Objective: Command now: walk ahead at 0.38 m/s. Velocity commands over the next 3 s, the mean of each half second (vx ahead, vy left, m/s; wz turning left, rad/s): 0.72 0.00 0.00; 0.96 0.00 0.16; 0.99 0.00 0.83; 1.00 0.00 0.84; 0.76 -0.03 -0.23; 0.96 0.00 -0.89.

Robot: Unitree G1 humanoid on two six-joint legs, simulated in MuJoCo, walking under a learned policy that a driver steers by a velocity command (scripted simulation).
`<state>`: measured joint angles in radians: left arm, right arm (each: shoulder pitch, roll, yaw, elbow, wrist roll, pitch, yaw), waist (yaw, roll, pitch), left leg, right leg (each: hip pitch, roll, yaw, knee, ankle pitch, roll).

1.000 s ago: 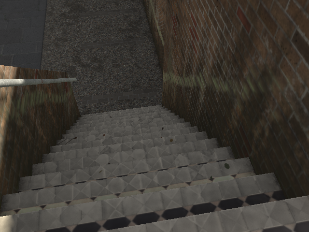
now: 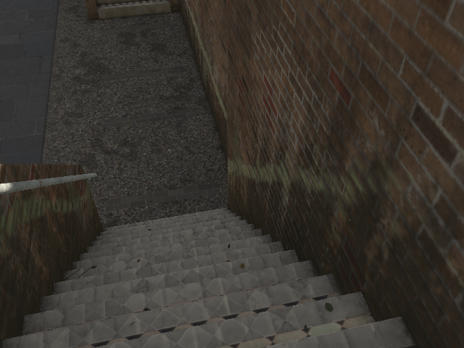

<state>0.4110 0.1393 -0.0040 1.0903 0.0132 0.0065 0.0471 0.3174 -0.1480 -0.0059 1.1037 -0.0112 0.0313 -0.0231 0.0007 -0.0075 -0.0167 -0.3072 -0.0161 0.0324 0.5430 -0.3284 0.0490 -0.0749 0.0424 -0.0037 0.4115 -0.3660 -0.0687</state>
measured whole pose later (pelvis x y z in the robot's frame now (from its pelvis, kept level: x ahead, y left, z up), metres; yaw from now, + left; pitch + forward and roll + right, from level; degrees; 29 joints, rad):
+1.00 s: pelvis +0.51 -0.02 -0.26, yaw +3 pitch -1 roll +1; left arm 0.36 0.26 0.05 0.93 0.02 -0.06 -0.05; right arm 0.32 -0.24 -0.05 0.88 -0.03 -0.02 -0.05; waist -0.03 -0.03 0.01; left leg -0.70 -0.04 -0.14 1.86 -0.46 0.09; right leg -0.32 -0.03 -0.08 0.83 -0.46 -0.04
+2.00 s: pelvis +1.01 +0.14 -0.78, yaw +52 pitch -1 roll -2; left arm 0.61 0.22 0.00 1.00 0.07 -0.09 -0.01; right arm -0.10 -0.18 -0.01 0.72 -0.02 -0.04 -0.01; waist 0.19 0.04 0.03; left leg -0.93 0.04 -0.07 1.14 0.26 0.10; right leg -0.18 -0.03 -0.17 1.19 -0.94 -0.01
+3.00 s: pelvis +1.33 +0.50 -1.17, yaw +18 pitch +0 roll +2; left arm 0.46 0.14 -0.01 0.87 -0.01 -0.03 0.01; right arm 0.02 -0.16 0.01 0.71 -0.05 -0.01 -0.03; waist 0.08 0.05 0.01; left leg -0.92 0.04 -0.11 1.28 0.17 -0.07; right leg -0.35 0.16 0.22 1.04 -0.66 -0.09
